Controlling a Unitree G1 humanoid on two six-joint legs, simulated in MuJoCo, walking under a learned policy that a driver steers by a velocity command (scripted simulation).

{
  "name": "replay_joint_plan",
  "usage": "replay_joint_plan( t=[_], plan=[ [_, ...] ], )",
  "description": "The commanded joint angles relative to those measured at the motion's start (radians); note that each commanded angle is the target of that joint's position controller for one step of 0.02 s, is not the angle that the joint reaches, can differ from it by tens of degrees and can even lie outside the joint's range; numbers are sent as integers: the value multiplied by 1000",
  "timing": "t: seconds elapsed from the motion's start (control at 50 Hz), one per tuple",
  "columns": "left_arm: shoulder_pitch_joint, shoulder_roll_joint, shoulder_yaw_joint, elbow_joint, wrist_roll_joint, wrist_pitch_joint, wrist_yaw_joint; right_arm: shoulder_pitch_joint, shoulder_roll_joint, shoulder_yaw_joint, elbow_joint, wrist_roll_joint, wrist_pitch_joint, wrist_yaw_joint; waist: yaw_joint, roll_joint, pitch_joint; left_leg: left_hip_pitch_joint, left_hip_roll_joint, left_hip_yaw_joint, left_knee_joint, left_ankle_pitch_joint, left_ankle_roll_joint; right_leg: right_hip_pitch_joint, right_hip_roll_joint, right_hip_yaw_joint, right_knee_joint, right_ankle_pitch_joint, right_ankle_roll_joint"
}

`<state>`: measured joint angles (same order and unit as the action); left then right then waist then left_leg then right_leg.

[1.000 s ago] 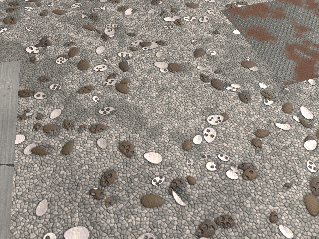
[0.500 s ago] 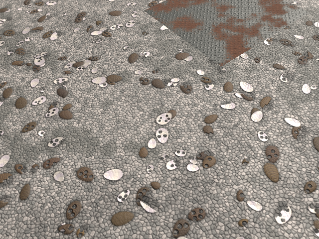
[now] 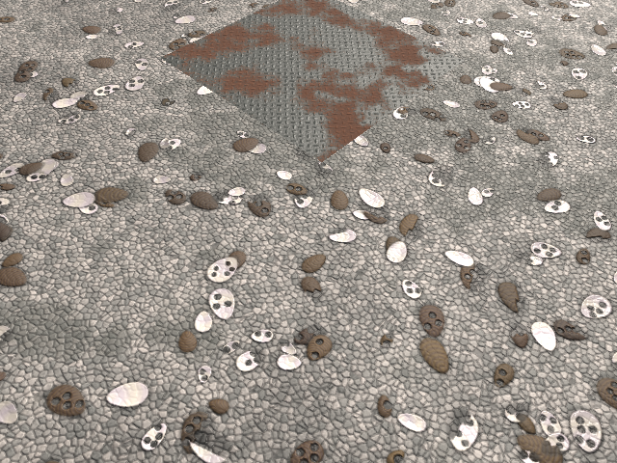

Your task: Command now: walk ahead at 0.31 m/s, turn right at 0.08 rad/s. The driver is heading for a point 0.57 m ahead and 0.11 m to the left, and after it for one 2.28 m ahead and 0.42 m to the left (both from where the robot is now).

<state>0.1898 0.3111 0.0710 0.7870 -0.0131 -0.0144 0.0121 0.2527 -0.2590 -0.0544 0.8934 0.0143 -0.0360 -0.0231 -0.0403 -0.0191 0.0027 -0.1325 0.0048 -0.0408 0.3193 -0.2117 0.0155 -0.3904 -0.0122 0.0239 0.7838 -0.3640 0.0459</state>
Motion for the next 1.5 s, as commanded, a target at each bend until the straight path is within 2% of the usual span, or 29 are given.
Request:
replay_joint_plan(
  t=[0.02, 0.08, 0.12, 0.14, 0.16, 0.18, 0.2, 0.26, 0.34, 0.5, 0.56, 0.6, 0.62, 0.64, 0.66, 0.68, 0.72, 0.84, 0.96, 1.04, 1.06, 1.08, 1.1, 1.14, 1.2, 1.32, 1.44, 1.46, 1.5],
  plan=[
    [-128, 34, 0, -90, -6, -47, -13, -11, -207, -47, -46, 6, -17, 1, -27, 187, 28, 15, 200, -199, -166, -145, 187, -27, 3, -49, -165, 24, -14],
    [-56, 57, 8, -58, -12, -55, -18, -18, -217, -48, -47, 22, -12, 13, 23, 161, 28, -96, 209, -187, -127, -165, 181, 166, 22, -81, -326, 158, -49],
    [80, 84, 23, -12, -20, -51, -8, -19, -160, -27, -45, 13, -15, 20, 93, 130, -11, -215, 173, -151, -23, -167, 134, 387, 11, -54, -366, 159, -79],
    [194, 127, 36, 8, -20, -51, 2, -45, -88, -4, -59, -3, -22, 28, 145, 29, -57, -325, 101, -64, 198, -163, 76, 535, -118, 118, -424, 78, -121],
    [271, 260, 67, 20, -7, -47, 0, -64, -38, 11, -116, -4, -45, 26, 152, -255, -94, -559, -12, 76, 514, -274, 18, 643, -337, 493, -544, -145, -253],
    [270, 205, 54, 18, 10, -61, -10, -95, -135, -12, -121, 18, -58, 22, 165, -181, -36, -664, 18, -11, 714, -360, 24, 579, -396, 633, -605, -267, -325],
    [209, 142, 33, 5, 15, -74, -14, -76, -171, -24, -113, 38, -62, 29, 127, -141, 39, -718, 65, -51, 784, -271, 50, 541, -361, 542, -611, -278, -296],
    [119, 73, 10, -10, 14, -85, -18, -73, -144, -26, -89, 21, -55, 39, 86, -99, 89, -690, 116, -68, 751, -64, 54, 455, -260, 269, -649, 46, -215],
    [132, 77, 15, 5, 29, -92, -12, -91, -90, -15, -100, 18, -35, 48, 79, -65, 77, -662, 85, -66, 666, 105, 5, 399, -216, 55, -671, 352, -205],
    [199, 109, 19, 57, 7, -82, 4, -312, -50, 15, -226, 8, -35, 88, 122, -29, 134, -547, 48, 68, 286, 281, 33, 426, -237, -150, -675, 516, -182],
    [185, 149, 29, 49, 6, -56, 16, -279, -95, -5, -252, 11, -33, 104, 65, -75, 56, -454, -22, 138, 277, 142, 90, 539, -259, -191, -497, 1010, -152],
    [171, 171, 34, 37, 10, -32, 29, -63, -171, -48, -211, 16, -24, 97, -57, -98, -86, -166, -93, 165, 265, 97, 143, 500, -242, -215, -183, 1222, -123],
    [167, 172, 29, 21, 11, -33, 35, 98, -230, -79, -177, 17, -14, 79, -141, -48, -165, 131, -60, 63, 232, 106, 186, 294, -209, -215, 75, 1047, -88],
    [278, 23, -17, -26, 39, -59, 12, 152, -331, -100, -175, 14, -8, 63, -48, 222, -290, 550, 225, -459, 224, -40, 365, -180, -34, -179, 492, 122, -19],
    [229, 54, -21, -36, 14, -107, -5, 163, -281, -81, -195, 11, -15, 58, -75, 163, -441, 622, 333, -828, 31, -189, 435, -313, 61, 58, 647, -224, -32],
    [92, 122, 0, -78, -28, -130, -15, 131, -230, -66, -188, 1, -22, 57, -101, 114, -288, 520, 297, -685, -24, -165, 364, -405, 1, 100, 651, -142, -54],
    [48, 109, -2, -92, -7, -144, -3, -7, -180, -51, -211, 3, -34, 56, -8, -10, -81, 182, 212, -453, -54, 15, 301, -344, -79, 74, 475, 0, -62],
    [51, 72, 3, -129, 40, -85, 14, -69, -191, -55, -236, -13, -34, 30, 77, 50, 0, -198, 92, -181, -65, 622, 277, -156, -76, 13, 199, 144, 33],
    [-136, 52, -10, -187, 17, -82, -4, 23, -200, -61, -206, 12, 25, -4, -7, 111, -72, -146, 40, -218, 57, 428, 169, -41, 43, 20, -199, 426, 40],
    [-43, 103, 13, -165, 30, -96, -17, -19, -151, -47, -221, 0, 36, -16, 52, 139, -105, -11, 76, -314, 242, 376, 124, 24, 16, 48, -335, 432, -24],
    [-6, 117, 14, -161, 49, -106, -15, -4, -110, -32, -225, -7, 30, -14, 64, 105, -149, -20, 24, -277, 350, 343, 87, 146, -40, 65, -385, 618, -63],
    [24, 156, 12, -174, 74, -110, -12, 80, -53, -11, -229, -32, 21, -12, 36, -71, -259, -147, -65, -205, 574, -35, 40, 386, -226, 250, -320, 1047, -155],
    [40, 104, 0, -139, 81, -97, -20, 258, -50, -2, -191, -13, 20, -5, -33, -288, -354, -285, -123, -176, 740, -476, -21, 515, -390, 544, -337, 1040, -343],
    [-17, 16, -25, -152, 23, -74, -37, 141, -169, -28, -168, -15, 53, -3, 16, -96, -215, -351, -26, -132, 792, -421, -80, 386, -298, 514, -394, 529, -304],
    [-93, 111, -1, -163, 19, -34, -38, 3, -157, -36, -200, -19, 86, -13, 14, -84, -53, -332, -5, -69, 644, -332, -96, 166, -189, 419, -474, 246, -237],
    [-60, 132, 28, -176, 6, -3, -11, -14, -109, -30, -185, -12, 64, -28, 37, -137, -115, -226, -49, -45, 447, -213, -79, 177, -143, 400, -490, 237, -248],
    [-74, 129, 41, -185, -14, 39, 15, 9, -107, -37, -177, -9, 25, -3, 6, -138, -98, -70, -59, -16, 131, -21, -29, 101, -93, 423, -449, 148, -200],
    [-54, 112, 36, -185, -15, 43, 19, 29, -143, -48, -176, -16, 21, -2, 3, -100, -100, 18, 12, -60, 67, 12, 3, 25, -56, 393, -400, 75, -157],
    [-61, 86, 33, -228, -7, 27, 15, -8, -259, -74, -194, -69, 25, -5, 30, 305, -34, -25, 371, -463, -72, 113, 234, -211, 139, 100, 25, -231, -48]
  ],
)
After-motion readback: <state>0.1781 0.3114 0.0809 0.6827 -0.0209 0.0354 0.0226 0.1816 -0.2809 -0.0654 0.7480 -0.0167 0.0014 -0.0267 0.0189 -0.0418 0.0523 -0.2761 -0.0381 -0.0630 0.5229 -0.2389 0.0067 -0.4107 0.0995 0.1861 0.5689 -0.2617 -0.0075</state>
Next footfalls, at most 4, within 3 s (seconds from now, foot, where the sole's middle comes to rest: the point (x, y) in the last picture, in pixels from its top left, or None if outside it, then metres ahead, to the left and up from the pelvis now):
0.14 right None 0.09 -0.14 -0.79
0.62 left None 0.42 0.11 -0.79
1.06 right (289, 378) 0.70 0.03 -0.79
1.46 left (204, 442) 0.56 0.21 -0.79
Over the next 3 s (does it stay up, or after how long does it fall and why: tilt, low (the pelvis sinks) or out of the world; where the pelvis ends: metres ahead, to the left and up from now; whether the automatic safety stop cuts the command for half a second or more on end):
stays up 0.94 0.08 -0.02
